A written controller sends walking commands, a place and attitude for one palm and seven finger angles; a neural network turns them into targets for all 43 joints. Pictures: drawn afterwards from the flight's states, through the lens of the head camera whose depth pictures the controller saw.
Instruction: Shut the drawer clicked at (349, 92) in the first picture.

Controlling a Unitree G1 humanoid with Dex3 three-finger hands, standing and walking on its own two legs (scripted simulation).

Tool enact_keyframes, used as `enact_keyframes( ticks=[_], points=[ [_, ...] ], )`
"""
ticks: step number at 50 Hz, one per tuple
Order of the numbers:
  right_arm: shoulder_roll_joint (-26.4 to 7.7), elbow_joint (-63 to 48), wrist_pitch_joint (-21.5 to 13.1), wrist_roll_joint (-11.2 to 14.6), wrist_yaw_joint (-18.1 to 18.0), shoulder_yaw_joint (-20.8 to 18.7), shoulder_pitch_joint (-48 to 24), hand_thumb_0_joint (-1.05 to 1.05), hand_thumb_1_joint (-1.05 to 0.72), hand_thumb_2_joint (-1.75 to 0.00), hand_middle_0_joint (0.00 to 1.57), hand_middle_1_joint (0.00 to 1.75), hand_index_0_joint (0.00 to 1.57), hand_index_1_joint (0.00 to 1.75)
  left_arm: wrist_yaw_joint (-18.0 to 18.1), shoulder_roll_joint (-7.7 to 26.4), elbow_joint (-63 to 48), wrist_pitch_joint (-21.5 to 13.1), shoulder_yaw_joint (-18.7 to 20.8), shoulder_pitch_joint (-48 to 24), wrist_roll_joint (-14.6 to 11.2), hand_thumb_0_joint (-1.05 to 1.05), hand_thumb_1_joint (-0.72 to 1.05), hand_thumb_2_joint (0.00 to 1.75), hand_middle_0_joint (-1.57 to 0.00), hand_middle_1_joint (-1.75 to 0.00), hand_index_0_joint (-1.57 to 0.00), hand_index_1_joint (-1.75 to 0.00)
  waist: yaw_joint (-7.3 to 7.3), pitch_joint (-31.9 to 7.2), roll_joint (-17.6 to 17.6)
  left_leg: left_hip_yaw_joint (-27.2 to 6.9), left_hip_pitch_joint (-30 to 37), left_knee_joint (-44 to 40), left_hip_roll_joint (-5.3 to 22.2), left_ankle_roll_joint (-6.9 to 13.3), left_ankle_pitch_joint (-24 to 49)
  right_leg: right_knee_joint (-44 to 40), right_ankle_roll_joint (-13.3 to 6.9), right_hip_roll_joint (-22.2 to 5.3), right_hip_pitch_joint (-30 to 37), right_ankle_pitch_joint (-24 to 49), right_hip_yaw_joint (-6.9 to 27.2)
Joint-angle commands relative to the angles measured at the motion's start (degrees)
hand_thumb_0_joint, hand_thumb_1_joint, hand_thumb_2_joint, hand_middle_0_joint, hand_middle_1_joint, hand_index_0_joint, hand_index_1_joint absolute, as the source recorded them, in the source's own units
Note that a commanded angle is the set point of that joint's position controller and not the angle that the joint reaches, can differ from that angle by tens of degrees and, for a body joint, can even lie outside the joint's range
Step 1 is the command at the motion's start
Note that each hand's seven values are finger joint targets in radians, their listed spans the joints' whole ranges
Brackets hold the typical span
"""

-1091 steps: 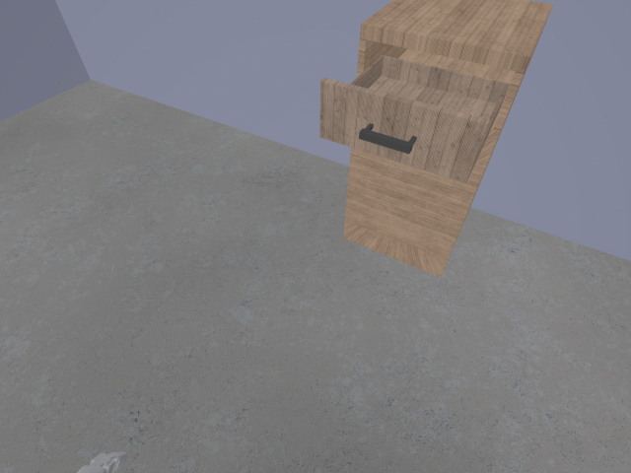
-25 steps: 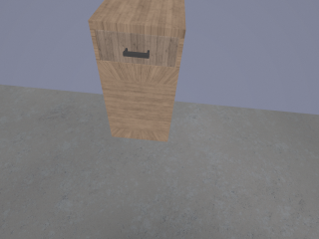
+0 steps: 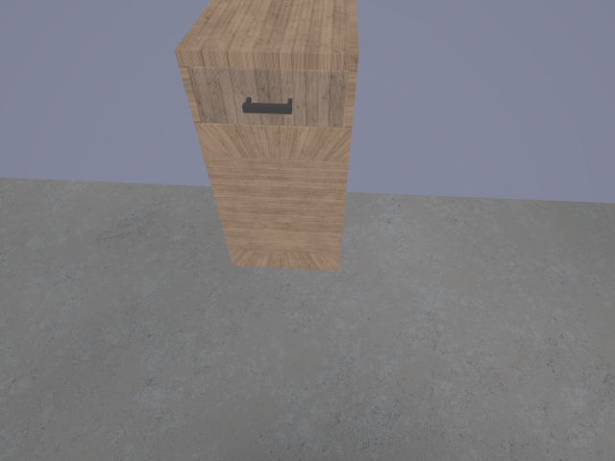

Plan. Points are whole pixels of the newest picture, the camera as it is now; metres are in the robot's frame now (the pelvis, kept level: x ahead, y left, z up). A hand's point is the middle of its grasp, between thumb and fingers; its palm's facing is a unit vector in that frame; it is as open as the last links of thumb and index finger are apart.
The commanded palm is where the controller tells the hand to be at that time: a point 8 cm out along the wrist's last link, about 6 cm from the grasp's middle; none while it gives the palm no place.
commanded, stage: let the arm hang, fingers relaxed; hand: left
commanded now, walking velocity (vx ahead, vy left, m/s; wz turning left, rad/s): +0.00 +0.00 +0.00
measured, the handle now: (268, 104) +0.92 +0.16 -0.02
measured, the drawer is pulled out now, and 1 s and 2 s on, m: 0.00 0.00 0.00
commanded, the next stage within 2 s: look to check the result in 0.30 s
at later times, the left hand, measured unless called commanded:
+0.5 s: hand out of the picture +0.05 +0.18 -0.17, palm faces +0.01 -0.97 -0.23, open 7.4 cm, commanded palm none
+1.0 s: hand out of the picture +0.06 +0.18 -0.17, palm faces +0.00 -0.97 -0.24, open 7.4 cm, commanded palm none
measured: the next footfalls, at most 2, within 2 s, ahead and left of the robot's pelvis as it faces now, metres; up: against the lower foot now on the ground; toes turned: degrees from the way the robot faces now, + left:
none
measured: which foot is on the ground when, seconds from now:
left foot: down 0.00-1.00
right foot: down 0.00-1.00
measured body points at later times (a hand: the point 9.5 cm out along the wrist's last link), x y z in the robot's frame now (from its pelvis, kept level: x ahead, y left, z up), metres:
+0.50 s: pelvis +0.02 -0.01 +0.00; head +0.04 -0.02 +0.45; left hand +0.05 +0.23 -0.15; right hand +0.02 -0.24 -0.16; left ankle +0.04 +0.11 -0.74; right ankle +0.04 -0.12 -0.74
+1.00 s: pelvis +0.04 -0.01 +0.00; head +0.06 -0.02 +0.45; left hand +0.06 +0.23 -0.15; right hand +0.05 -0.25 -0.16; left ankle +0.04 +0.11 -0.74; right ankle +0.04 -0.12 -0.74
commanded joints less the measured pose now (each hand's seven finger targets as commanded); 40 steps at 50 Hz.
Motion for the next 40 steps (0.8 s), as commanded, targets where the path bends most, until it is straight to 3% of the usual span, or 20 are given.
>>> enact_keyframes(
  ticks=[1, 6, 10, 19, 24, 30, 35, 40],
  points=[
    [-6.4, -1.6, -0.9, -0.1, -0.3, -1.1, 2.7, 0.0, -0.9, -0.9, 0.2, 0.3, 0.2, 0.3, 0.3, 7.4, -1.6, -1.1, 1.6, 2.2, 0.0, 0.0, 0.9, 0.9, -0.2, -0.3, -0.2, -0.3, 0.18, 2.4, -0.8, -6.3, -1.8, -7.4, 4.7, 2.0, -9.4, -7.0, -2.8, -4.4, -3.1, -12.5, 5.2],
    [-6.3, -1.3, -1.3, 0.0, -0.4, -1.1, 2.3, 0.0, -0.9, -0.9, 0.2, 0.3, 0.2, 0.3, 0.3, 7.0, -1.6, -1.4, 1.6, 0.9, -0.1, 0.0, 0.9, 0.9, -0.2, -0.3, -0.2, -0.3, 0.14, 2.0, -1.3, -5.9, -1.1, -7.0, 4.9, 1.8, -5.4, -6.8, -2.8, -4.6, -1.8, -9.1, 5.1],
    [-5.8, -1.0, -1.4, 0.0, -0.5, -1.0, 1.7, 0.0, -0.9, -0.9, 0.2, 0.3, 0.2, 0.3, 0.4, 6.7, -1.4, -1.4, 1.6, 0.2, -0.1, 0.0, 0.9, 0.9, -0.2, -0.3, -0.2, -0.3, 0.08, 2.3, 0.5, -6.0, -0.4, -7.4, 5.3, 1.7, -3.9, -6.4, -2.6, -4.5, -1.8, -6.8, 4.8],
    [-6.6, -0.8, -1.5, 0.3, -0.7, -1.1, 0.7, 0.0, -0.9, -0.9, 0.2, 0.3, 0.2, 0.3, 0.5, 6.8, -1.2, -2.0, 1.4, -0.5, -0.2, 0.0, 0.9, 0.9, -0.2, -0.3, -0.2, -0.3, -0.43, -0.4, -1.9, -4.3, 3.8, -5.3, 5.3, 1.3, 2.6, -7.0, -2.4, -4.9, -0.6, -1.5, 5.5],
    [-6.7, -0.5, -1.5, 0.3, -0.7, -1.0, -0.2, 0.0, -0.9, -0.9, 0.2, 0.3, 0.2, 0.3, 0.6, 7.0, -0.9, -2.0, 1.4, -0.6, -0.2, 0.0, 0.9, 0.9, -0.2, -0.3, -0.2, -0.3, -0.31, -0.2, -0.3, -4.1, 4.2, -5.6, 5.6, 1.1, 3.5, -7.2, -2.3, -5.1, 0.1, 0.1, 5.5],
    [-6.8, -0.1, -1.3, 0.3, -0.7, -0.9, -1.0, 0.0, -0.9, -0.9, 0.2, 0.3, 0.2, 0.3, 0.6, 7.1, -0.3, -1.9, 1.3, -1.0, -0.2, 0.0, 0.9, 0.9, -0.2, -0.3, -0.2, -0.3, -0.45, 0.1, -2.2, -3.9, 4.9, -5.8, 5.6, 0.9, 3.8, -7.6, -2.2, -5.2, 0.3, 0.7, 5.2],
    [-7.2, 0.1, -1.5, 0.3, -0.8, -0.8, -1.4, 0.0, -0.9, -0.9, 0.2, 0.3, 0.2, 0.3, 0.6, 7.3, -0.2, -2.1, 1.4, -1.2, -0.2, 0.0, 0.9, 0.9, -0.2, -0.3, -0.2, -0.3, -0.42, -1.1, -1.4, -4.0, 5.6, -5.9, 5.8, 0.9, 4.8, -7.5, -2.2, -5.3, 1.5, 2.2, 5.2],
    [-7.3, 0.3, -1.4, 0.3, -0.8, -0.7, -2.1, 0.0, -0.9, -0.9, 0.2, 0.3, 0.2, 0.3, 0.5, 7.5, -0.1, -1.9, 1.2, -1.5, -0.3, 0.0, 0.9, 0.9, -0.2, -0.3, -0.2, -0.3, -0.39, 0.8, -0.8, -3.9, 5.1, -6.4, 5.8, 0.8, 3.9, -8.1, -2.2, -5.1, 0.7, 1.1, 5.4]
  ],
)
